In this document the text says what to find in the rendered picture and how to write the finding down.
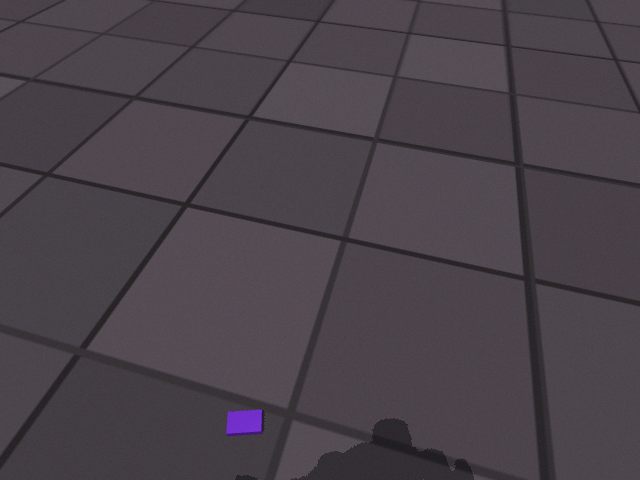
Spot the small box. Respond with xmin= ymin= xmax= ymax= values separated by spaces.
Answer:
xmin=226 ymin=409 xmax=263 ymax=436

